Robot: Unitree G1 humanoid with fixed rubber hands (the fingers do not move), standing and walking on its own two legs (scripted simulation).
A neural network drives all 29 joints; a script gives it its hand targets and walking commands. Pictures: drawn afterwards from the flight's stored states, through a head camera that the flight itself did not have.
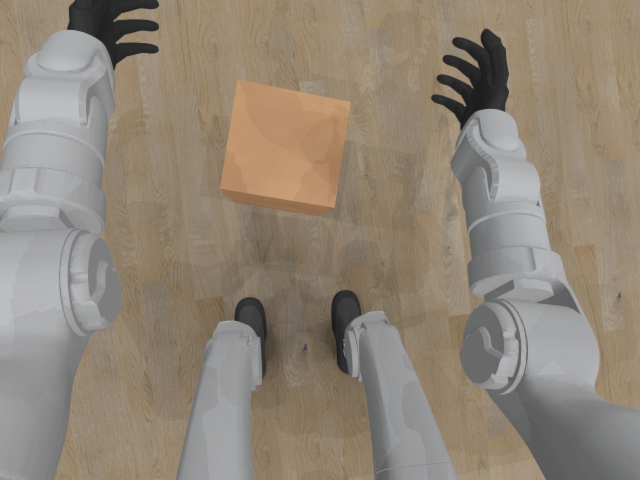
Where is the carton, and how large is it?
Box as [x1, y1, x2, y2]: [220, 79, 350, 215]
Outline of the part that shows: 237,79 220,188 230,198 237,202 317,215 334,207 350,102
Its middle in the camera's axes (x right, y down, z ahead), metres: -0.08 -0.17 +0.84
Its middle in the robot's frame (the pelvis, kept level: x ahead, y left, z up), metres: +0.53 +0.00 -0.53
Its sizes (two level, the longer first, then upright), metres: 0.210 0.200 0.250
